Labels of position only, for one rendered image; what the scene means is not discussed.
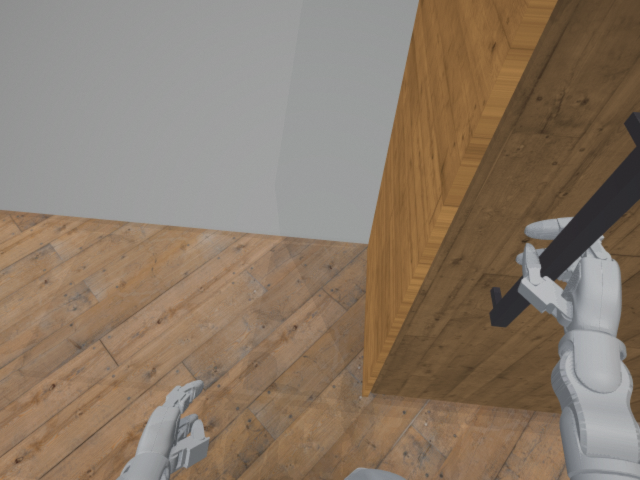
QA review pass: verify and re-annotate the handle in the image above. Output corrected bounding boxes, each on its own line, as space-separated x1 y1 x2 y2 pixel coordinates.
489 112 640 327

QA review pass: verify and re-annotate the robot right hand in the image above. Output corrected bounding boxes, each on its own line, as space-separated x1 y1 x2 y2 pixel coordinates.
516 217 622 337

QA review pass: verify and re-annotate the robot left hand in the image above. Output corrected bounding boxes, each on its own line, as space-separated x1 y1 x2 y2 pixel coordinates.
135 380 210 474

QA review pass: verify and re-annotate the wardrobe door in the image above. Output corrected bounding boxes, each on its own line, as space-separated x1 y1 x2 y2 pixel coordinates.
371 0 640 422

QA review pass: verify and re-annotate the robot right forearm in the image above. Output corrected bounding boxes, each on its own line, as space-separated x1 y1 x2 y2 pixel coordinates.
551 329 640 480

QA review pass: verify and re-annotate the robot left forearm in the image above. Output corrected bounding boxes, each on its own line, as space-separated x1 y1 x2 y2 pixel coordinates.
116 452 171 480

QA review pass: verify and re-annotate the right robot shin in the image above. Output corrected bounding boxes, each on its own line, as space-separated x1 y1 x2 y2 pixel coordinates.
346 468 368 479

